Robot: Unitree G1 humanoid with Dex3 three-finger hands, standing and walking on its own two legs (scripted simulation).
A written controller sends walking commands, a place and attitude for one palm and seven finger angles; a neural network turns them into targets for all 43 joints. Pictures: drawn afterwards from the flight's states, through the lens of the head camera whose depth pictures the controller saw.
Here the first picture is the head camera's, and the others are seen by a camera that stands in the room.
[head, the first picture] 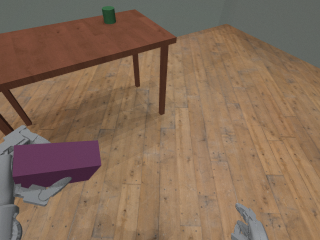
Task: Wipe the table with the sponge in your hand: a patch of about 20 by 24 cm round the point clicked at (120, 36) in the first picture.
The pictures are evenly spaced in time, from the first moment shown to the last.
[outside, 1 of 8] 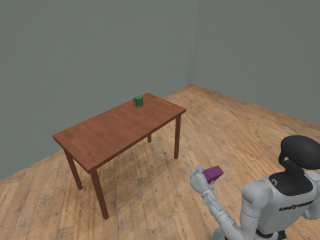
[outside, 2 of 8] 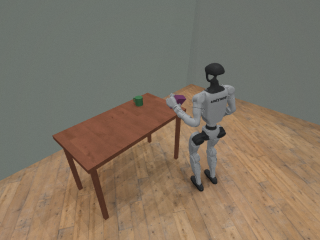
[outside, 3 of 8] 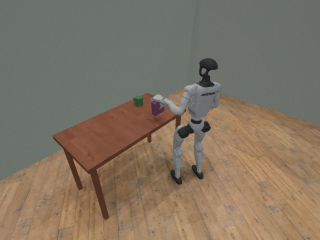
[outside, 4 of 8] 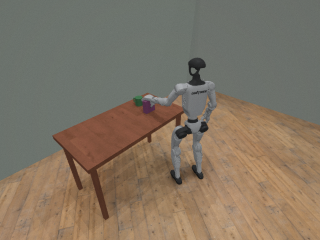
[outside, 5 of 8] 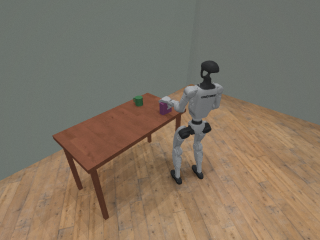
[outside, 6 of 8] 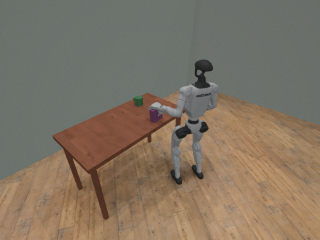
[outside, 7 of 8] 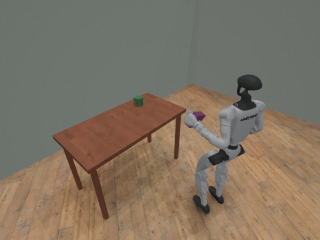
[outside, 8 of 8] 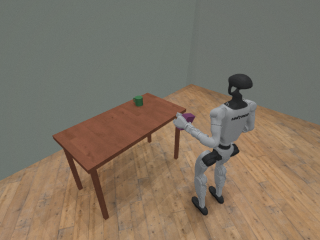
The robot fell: no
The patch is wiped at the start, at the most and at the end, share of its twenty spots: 0.00 1.00 1.00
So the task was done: yes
